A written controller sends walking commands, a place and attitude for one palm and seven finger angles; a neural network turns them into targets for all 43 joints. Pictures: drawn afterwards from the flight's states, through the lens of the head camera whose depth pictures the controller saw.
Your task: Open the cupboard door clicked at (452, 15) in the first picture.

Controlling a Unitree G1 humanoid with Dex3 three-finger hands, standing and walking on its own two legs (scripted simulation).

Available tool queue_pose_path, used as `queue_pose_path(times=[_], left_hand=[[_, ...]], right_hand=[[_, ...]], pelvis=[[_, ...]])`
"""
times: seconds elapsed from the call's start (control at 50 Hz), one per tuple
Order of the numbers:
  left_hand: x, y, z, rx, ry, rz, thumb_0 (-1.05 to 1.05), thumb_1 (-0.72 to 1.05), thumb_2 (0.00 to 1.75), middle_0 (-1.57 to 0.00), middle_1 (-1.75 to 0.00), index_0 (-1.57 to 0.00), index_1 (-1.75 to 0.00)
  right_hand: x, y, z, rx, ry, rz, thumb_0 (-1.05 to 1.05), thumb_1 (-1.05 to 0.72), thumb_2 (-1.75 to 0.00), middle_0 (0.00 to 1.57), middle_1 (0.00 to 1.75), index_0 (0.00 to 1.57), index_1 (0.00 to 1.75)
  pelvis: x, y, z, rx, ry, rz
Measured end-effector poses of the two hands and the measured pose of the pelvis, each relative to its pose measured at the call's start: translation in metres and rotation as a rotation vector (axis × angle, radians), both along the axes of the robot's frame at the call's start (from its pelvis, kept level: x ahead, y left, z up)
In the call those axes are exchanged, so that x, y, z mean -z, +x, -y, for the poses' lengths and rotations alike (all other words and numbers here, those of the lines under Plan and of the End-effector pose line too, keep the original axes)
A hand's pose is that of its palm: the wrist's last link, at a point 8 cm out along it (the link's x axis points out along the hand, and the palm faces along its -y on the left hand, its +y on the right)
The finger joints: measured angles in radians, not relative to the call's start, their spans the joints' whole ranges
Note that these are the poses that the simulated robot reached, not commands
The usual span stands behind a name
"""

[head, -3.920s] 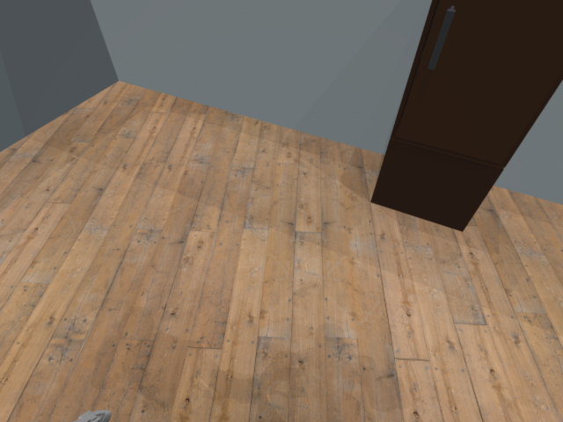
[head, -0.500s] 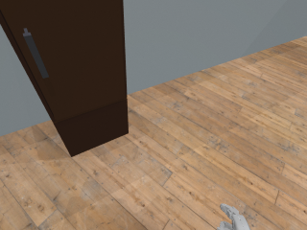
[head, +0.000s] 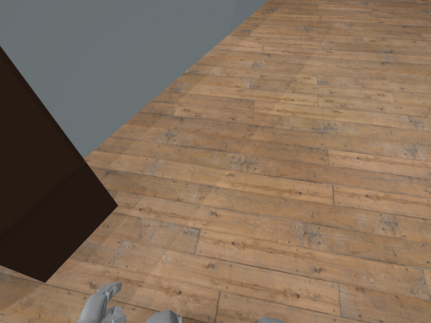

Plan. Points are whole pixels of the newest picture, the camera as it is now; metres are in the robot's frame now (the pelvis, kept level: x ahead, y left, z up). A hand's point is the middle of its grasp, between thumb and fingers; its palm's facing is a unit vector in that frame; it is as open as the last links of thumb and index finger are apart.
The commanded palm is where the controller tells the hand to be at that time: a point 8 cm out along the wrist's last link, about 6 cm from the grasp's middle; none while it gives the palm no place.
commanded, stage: walk to a spot facing it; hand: left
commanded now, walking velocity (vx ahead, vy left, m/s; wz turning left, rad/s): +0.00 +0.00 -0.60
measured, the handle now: out of the picture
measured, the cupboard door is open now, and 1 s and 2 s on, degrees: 0 0 0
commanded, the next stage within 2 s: turn to face it in 1.14 s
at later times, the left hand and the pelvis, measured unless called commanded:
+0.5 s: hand out of the picture +0.11 +0.24 -0.16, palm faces -0.21 -0.96 -0.18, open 7.4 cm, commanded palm none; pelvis -0.01 +0.05 +0.02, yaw -17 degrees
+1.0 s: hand out of the picture +0.14 +0.13 -0.13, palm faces -0.51 -0.83 -0.24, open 7.4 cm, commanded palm none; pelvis -0.03 +0.00 +0.02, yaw -34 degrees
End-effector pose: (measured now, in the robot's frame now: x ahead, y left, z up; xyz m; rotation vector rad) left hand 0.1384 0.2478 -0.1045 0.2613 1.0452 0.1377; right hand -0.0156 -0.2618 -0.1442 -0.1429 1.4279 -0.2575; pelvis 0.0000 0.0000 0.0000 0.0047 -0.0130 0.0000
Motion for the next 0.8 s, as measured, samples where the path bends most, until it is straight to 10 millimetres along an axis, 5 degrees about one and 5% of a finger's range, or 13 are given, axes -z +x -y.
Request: queue_pose_path(times=[0.18,0.34,0.58,0.68,0.8], left_hand=[[-0.004,0.004,0.014,0.084,-0.025,-0.040,0.00,0.91,0.90,-0.20,-0.30,-0.20,-0.30],[0.023,-0.007,-0.014,0.111,-0.071,-0.092,0.01,0.90,0.90,-0.20,-0.30,-0.20,-0.30],[0.019,-0.026,-0.037,0.200,-0.062,-0.239,0.01,0.91,0.90,-0.20,-0.30,-0.19,-0.30],[0.017,-0.016,-0.016,0.288,-0.035,-0.262,0.01,0.91,0.90,-0.20,-0.30,-0.19,-0.30],[0.015,0.013,0.036,0.426,0.006,-0.162,0.01,0.91,0.90,-0.20,-0.30,-0.19,-0.30]], right_hand=[[-0.019,0.040,-0.008,0.035,-0.005,0.186,0.01,-0.91,-0.90,0.19,0.29,0.20,0.30],[-0.036,0.059,-0.033,0.051,-0.074,0.314,0.01,-0.91,-0.90,0.20,0.29,0.20,0.30],[-0.053,-0.007,-0.061,0.199,-0.094,0.258,0.01,-0.91,-0.90,0.20,0.29,0.20,0.30],[-0.041,-0.051,-0.061,0.307,-0.068,0.209,0.01,-0.91,-0.90,0.20,0.29,0.20,0.30],[-0.008,-0.114,-0.049,0.439,-0.023,0.147,0.01,-0.91,-0.90,0.20,0.29,0.20,0.30]], pelvis=[[-0.012,-0.003,-0.004,0.103,0.007,-0.001],[-0.003,-0.009,-0.035,0.192,-0.015,-0.011],[-0.021,-0.016,-0.054,0.353,-0.039,-0.004],[-0.019,-0.024,-0.047,0.424,-0.031,-0.010],[-0.002,-0.039,-0.025,0.509,-0.005,-0.012]])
